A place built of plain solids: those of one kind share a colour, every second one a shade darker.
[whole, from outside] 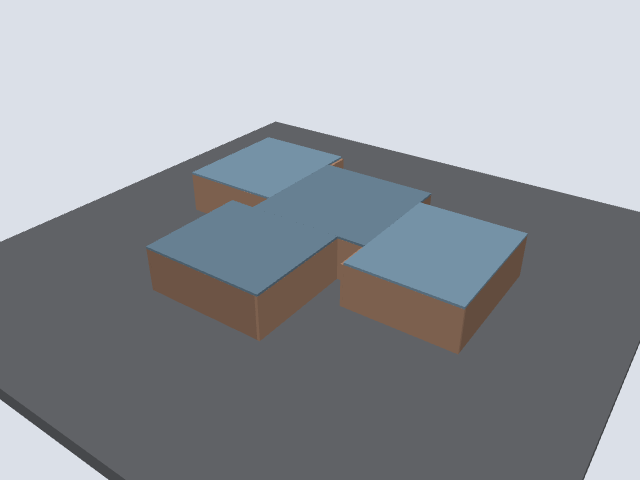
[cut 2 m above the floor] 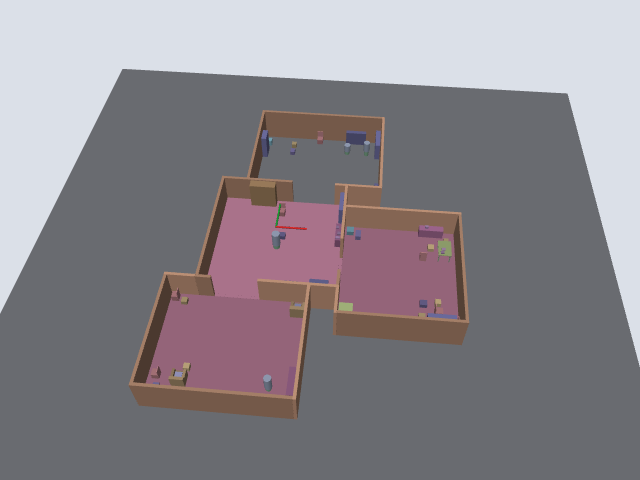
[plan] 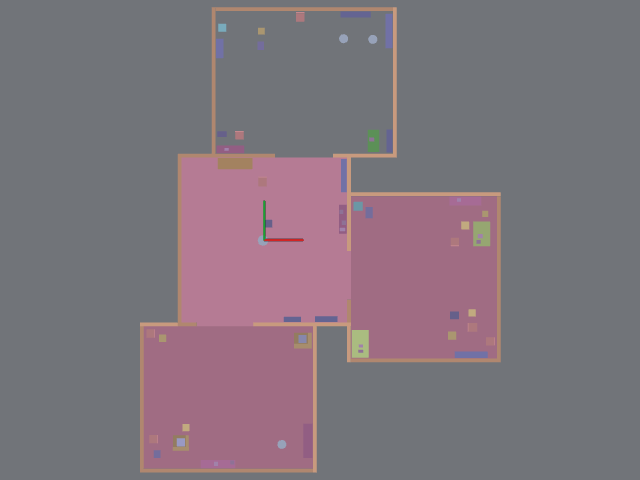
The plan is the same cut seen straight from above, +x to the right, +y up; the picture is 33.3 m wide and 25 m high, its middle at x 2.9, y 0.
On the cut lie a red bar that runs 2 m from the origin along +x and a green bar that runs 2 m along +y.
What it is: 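A storey of a house; a hub and three side rooms behind broad openings; the side rooms' floors lie 0.53 m, 0.056 m and not at all below the hub's; a bare drop, one riser, a flush line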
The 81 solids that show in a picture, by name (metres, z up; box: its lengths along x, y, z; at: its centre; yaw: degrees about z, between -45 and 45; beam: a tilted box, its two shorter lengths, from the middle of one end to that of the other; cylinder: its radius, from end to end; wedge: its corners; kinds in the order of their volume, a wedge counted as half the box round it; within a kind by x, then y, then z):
{
 "floor_1": {"box": [2.94, 0.2, 0.58], "at": [-2.04, -4.4, 0.24]},
 "floor_2": {"box": [8.81, 7.41, 0.58], "at": [-1.87, -8.2, 0.24]},
 "floor_3": {"box": [8.62, 8.59, 0.58], "at": [0.0, 0.0, 0.24]},
 "floor_4": {"box": [0.2, 2.54, 0.52], "at": [4.41, -1.84, 0.21]},
 "floor_5": {"box": [7.61, 8.46, 0.52], "at": [8.31, -1.94, 0.21]},
 "wall_1": {"box": [0.2, 7.61, 3.09], "at": [-6.38, -8.3, 1.5]},
 "wall_2": {"box": [1.97, 0.2, 3.09], "at": [-5.49, -4.4, 1.5]},
 "wall_3": {"box": [0.2, 8.59, 3.09], "at": [-4.41, 0.0, 1.5]},
 "wall_4": {"box": [1.0, 0.2, 3.09], "at": [-4.01, -4.4, 1.5]},
 "wall_5": {"box": [0.2, 7.62, 3.09], "at": [-2.64, 8.31, 1.5]},
 "wall_6": {"box": [5.07, 0.2, 3.09], "at": [-1.98, 4.4, 1.5]},
 "wall_7": {"box": [8.81, 0.2, 3.09], "at": [-1.87, -12.01, 1.5]},
 "wall_8": {"box": [5.08, 0.2, 3.09], "at": [1.97, -4.4, 1.5]},
 "wall_9": {"box": [9.24, 0.2, 3.09], "at": [2.08, 12.02, 1.5]},
 "wall_10": {"box": [0.2, 7.61, 3.09], "at": [2.64, -8.3, 1.5]},
 "wall_11": {"box": [0.94, 0.2, 3.09], "at": [4.04, 4.4, 1.5]},
 "wall_12": {"box": [0.2, 1.87, 3.09], "at": [4.41, -5.43, 1.5]},
 "wall_13": {"box": [0.2, 1.19, 3.09], "at": [4.41, -3.7, 1.5]},
 "wall_14": {"box": [0.2, 4.87, 3.09], "at": [4.41, 1.86, 1.5]},
 "wall_15": {"box": [2.39, 0.2, 3.09], "at": [5.71, 4.4, 1.5]},
 "wall_16": {"box": [0.2, 7.62, 3.09], "at": [6.8, 8.31, 1.5]},
 "wall_17": {"box": [7.81, 0.2, 3.09], "at": [8.41, -6.27, 1.5]},
 "wall_18": {"box": [7.81, 0.2, 3.09], "at": [8.41, 2.39, 1.5]},
 "wall_19": {"box": [0.2, 8.46, 3.09], "at": [12.22, -1.94, 1.5]},
 "roof_1": {"box": [9.21, 7.61, 0.16], "at": [-1.87, -8.3, 3.12]},
 "roof_2": {"box": [9.02, 8.99, 0.16], "at": [0.0, 0.0, 3.12]},
 "roof_3": {"box": [9.64, 7.62, 0.16], "at": [2.08, 8.31, 3.12]},
 "roof_4": {"box": [7.81, 8.86, 0.16], "at": [8.41, -1.94, 3.12]},
 "case_1": {"box": [0.39, 1.03, 1.93], "at": [-2.32, 9.97, 0.91]},
 "case_2": {"box": [0.9, 0.28, 1.61], "at": [1.46, -4.14, 1.33]},
 "case_3": {"box": [1.18, 0.3, 1.95], "at": [3.23, -4.12, 1.5]},
 "case_4": {"box": [0.29, 1.74, 1.41], "at": [4.14, 3.35, 1.23]},
 "case_5": {"box": [1.58, 0.31, 1.21], "at": [4.75, 11.74, 0.55]},
 "case_6": {"box": [0.37, 1.8, 1.47], "at": [6.49, 10.89, 0.68]},
 "case_7": {"box": [0.31, 1.19, 1.57], "at": [6.52, 5.16, 0.74]},
 "case_8": {"box": [1.72, 0.35, 1.93], "at": [10.78, -5.97, 1.44]},
 "sideboard_1": {"box": [1.8, 0.44, 0.8], "at": [-2.41, -11.67, 0.93]},
 "sideboard_2": {"box": [1.45, 0.4, 0.77], "at": [-1.77, 4.72, 0.33]},
 "sideboard_3": {"box": [0.49, 1.8, 0.89], "at": [2.27, -10.46, 0.97]},
 "sideboard_4": {"box": [0.4, 1.51, 0.72], "at": [4.09, 1.08, 0.89]},
 "sideboard_5": {"box": [1.66, 0.47, 0.72], "at": [10.47, 2.03, 0.83]},
 "wardrobe_1": {"box": [1.81, 0.6, 1.96], "at": [-1.51, 3.98, 1.51]},
 "armchair_1": {"box": [0.84, 0.19, 0.87], "at": [-4.35, -10.88, 0.96]},
 "armchair_2": {"box": [0.51, 0.62, 0.44], "at": [-4.35, -10.48, 0.75]},
 "armchair_3": {"box": [0.16, 0.62, 0.66], "at": [-4.01, -10.48, 0.86]},
 "armchair_4": {"box": [0.19, 0.57, 0.58], "at": [1.64, -5.12, 0.82]},
 "armchair_5": {"box": [0.93, 0.25, 0.92], "at": [2.0, -5.52, 0.99]},
 "armchair_6": {"box": [0.55, 0.57, 0.44], "at": [2.0, -5.12, 0.75]},
 "armchair_7": {"box": [0.19, 0.57, 0.58], "at": [2.37, -5.12, 0.82]},
 "chair_1": {"box": [0.4, 0.44, 0.46], "at": [-5.95, -4.87, 0.76]},
 "chair_2": {"box": [0.4, 0.44, 0.4], "at": [-5.8, -10.37, 0.73]},
 "chair_3": {"box": [0.45, 0.4, 0.52], "at": [-1.29, 5.43, 0.21]},
 "chair_4": {"box": [0.45, 0.46, 0.42], "at": [-0.1, 3.02, 0.74]},
 "chair_5": {"box": [0.44, 0.45, 0.47], "at": [1.87, 11.59, 0.18]},
 "chair_6": {"box": [0.43, 0.048, 0.87], "at": [9.93, -0.3, 0.91]},
 "chair_7": {"box": [0.43, 0.39, 0.43], "at": [9.93, -0.08, 0.69]},
 "chair_8": {"box": [0.46, 0.46, 0.45], "at": [10.86, -4.56, 0.69]},
 "chair_9": {"box": [0.42, 0.43, 0.4], "at": [11.76, -5.28, 0.67]},
 "bush_1": {"cylinder": 0.27, "from": [-0.07, -0.03, 0.87], "to": [-0.07, -0.03, 1.91]},
 "bush_2": {"cylinder": 0.23, "from": [0.91, -10.65, 0.85], "to": [0.91, -10.65, 1.85]},
 "bush_3": {"cylinder": 0.24, "from": [4.13, 10.49, 0.3], "to": [4.13, 10.49, 0.88]},
 "bush_4": {"cylinder": 0.23, "from": [5.65, 10.45, 0.47], "to": [5.65, 10.45, 1.26]},
 "toybox_1": {"box": [0.36, 0.4, 0.28], "at": [-5.58, -11.15, 0.67]},
 "toybox_2": {"box": [0.49, 0.31, 0.34], "at": [-2.2, 5.52, 0.12]},
 "toybox_3": {"box": [0.35, 0.45, 0.36], "at": [-0.19, 10.12, 0.13]},
 "toybox_4": {"box": [0.47, 0.4, 0.33], "at": [0.19, 0.85, 0.69]},
 "toybox_5": {"box": [0.38, 0.59, 0.37], "at": [5.45, 1.43, 0.66]},
 "toybox_6": {"box": [0.47, 0.4, 0.31], "at": [9.9, -3.93, 0.63]},
 "lowtable_1": {"box": [0.59, 1.17, 0.48], "at": [5.69, 5.16, 0.19]},
 "basket_1": {"box": [0.39, 0.39, 0.3], "at": [-5.3, -5.12, 0.68]},
 "basket_2": {"box": [0.37, 0.37, 0.36], "at": [-4.08, -9.77, 0.71]},
 "basket_3": {"box": [0.36, 0.36, 0.44], "at": [-0.15, 10.88, 0.17]},
 "basket_4": {"box": [0.43, 0.43, 0.35], "at": [9.78, -4.98, 0.65]},
 "basket_5": {"box": [0.42, 0.42, 0.29], "at": [10.47, 0.75, 0.62]},
 "basket_6": {"box": [0.38, 0.38, 0.35], "at": [10.82, -3.79, 0.65]},
 "pouf_1": {"box": [0.43, 0.43, 0.51], "at": [-2.19, 11.05, 0.2]},
 "pouf_2": {"box": [0.48, 0.48, 0.36], "at": [4.89, 1.76, 0.65]},
 "table_1": {"box": [0.88, 1.45, 0.04], "at": [5.0, -5.41, 1.19]},
 "table_2": {"box": [0.89, 1.29, 0.04], "at": [11.32, 0.32, 1.2]},
 "cushion_1": {"box": [0.44, 0.44, 0.14], "at": [-4.34, -10.54, 1.03]},
 "cushion_2": {"box": [0.41, 0.41, 0.12], "at": [1.99, -5.16, 1.02]}
}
